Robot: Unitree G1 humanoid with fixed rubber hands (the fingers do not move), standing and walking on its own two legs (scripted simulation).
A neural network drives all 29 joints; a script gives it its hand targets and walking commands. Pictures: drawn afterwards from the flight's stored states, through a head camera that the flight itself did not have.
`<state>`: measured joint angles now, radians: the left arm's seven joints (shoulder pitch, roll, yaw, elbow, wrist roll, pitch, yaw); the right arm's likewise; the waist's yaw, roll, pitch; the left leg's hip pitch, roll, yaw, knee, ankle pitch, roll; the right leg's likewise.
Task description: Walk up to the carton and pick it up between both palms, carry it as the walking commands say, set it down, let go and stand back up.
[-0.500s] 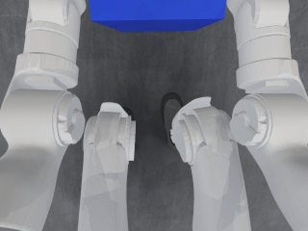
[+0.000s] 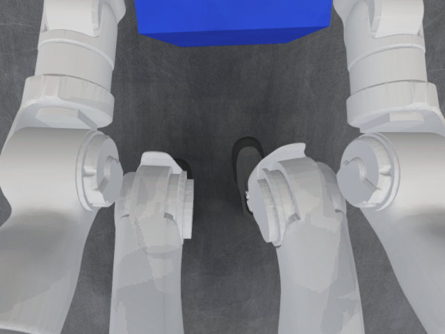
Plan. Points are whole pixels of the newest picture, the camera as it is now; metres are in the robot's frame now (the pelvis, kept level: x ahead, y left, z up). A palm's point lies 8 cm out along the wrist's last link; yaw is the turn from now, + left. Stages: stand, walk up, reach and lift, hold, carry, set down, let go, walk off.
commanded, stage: set down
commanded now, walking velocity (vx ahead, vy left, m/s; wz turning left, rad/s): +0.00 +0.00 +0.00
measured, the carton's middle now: out of the picture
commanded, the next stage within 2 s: none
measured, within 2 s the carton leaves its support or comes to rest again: rests again in 1.28 s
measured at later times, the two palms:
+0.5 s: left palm out of the picture +0.56 +0.11 -0.20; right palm out of the picture +0.55 -0.19 -0.18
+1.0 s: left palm out of the picture +0.56 +0.11 -0.20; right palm out of the picture +0.55 -0.19 -0.18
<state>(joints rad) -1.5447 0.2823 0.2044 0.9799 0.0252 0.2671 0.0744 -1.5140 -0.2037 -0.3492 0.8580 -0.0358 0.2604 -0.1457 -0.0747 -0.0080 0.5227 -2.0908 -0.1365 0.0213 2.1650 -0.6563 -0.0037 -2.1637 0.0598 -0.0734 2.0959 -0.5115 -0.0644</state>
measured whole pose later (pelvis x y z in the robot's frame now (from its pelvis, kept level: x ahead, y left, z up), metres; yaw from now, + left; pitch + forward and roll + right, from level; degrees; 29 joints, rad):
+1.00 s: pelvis +0.00 +0.00 -0.01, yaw +0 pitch +32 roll +0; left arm -1.54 0.28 0.20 1.03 0.03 0.22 0.02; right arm -1.52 -0.23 -0.37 0.94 -0.04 0.20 -0.11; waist -0.06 -0.02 0.52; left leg -2.10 -0.14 0.02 2.22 -0.67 0.00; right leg -2.18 0.06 -0.08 2.14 -0.52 -0.06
